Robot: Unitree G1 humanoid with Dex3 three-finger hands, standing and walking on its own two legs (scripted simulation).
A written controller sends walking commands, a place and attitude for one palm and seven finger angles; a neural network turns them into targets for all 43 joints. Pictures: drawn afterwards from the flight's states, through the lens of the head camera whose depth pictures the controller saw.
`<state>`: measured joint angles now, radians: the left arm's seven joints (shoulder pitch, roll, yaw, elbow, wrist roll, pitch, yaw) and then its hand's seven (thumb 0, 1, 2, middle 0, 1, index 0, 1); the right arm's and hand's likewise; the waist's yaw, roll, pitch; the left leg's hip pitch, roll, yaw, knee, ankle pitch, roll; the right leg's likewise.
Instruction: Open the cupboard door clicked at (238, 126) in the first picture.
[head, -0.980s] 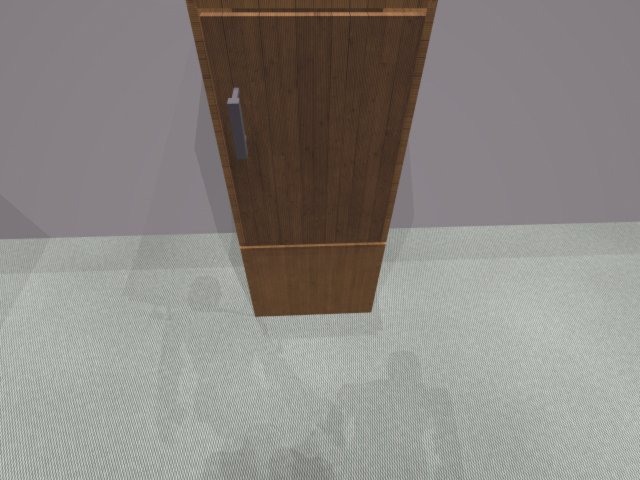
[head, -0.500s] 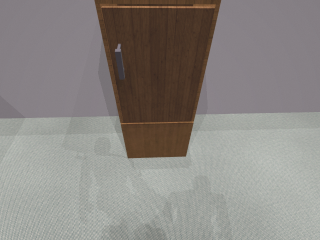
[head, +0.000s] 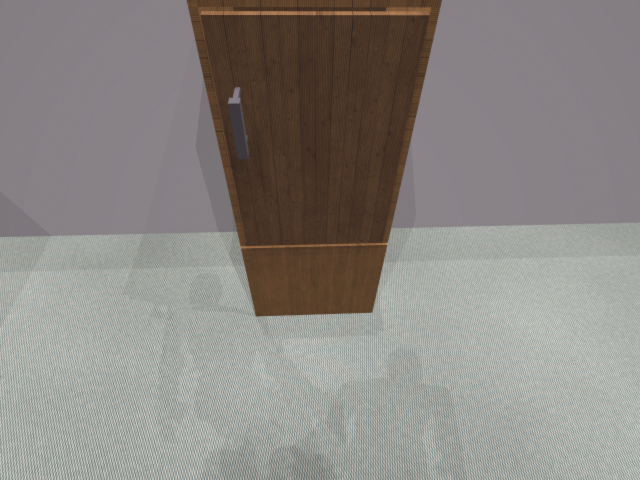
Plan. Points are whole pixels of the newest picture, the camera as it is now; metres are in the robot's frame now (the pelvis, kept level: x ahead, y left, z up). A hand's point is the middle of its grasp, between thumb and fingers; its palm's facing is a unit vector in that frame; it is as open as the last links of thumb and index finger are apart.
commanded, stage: take the last steps up to it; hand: left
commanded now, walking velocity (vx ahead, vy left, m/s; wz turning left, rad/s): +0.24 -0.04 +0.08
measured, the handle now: (240, 123) +0.72 +0.20 +0.05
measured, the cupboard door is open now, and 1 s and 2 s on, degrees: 0 0 0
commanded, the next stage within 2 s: come to a stop and stand still in 0.56 s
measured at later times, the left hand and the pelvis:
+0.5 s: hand out of the picture +0.06 +0.18 -0.19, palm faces +0.04 -0.98 -0.17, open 7.4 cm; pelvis +0.08 +0.00 -0.01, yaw +1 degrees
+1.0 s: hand (232, 469) +0.17 +0.14 -0.19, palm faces +0.16 -0.97 -0.21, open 7.3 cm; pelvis +0.17 -0.04 -0.01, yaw +4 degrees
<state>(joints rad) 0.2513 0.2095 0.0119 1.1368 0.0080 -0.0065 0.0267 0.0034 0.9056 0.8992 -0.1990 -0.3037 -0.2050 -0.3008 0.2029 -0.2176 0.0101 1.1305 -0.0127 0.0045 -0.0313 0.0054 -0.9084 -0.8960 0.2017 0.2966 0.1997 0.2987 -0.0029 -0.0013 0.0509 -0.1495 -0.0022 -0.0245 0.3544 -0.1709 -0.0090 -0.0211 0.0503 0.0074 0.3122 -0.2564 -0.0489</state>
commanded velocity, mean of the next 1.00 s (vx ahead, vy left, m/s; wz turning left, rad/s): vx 0.05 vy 0.01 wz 0.03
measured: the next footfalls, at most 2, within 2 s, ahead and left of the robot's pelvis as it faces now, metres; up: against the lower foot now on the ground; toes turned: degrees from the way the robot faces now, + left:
right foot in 0.64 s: +0.23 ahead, -0.14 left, +0.00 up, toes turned -1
left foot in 0.90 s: +0.20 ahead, +0.08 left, +0.00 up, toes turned +6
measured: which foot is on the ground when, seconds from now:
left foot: down 0.00-0.64, up 0.66-0.88, down 0.90-1.00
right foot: down 0.00-0.32, up 0.34-0.62, down 0.64-1.00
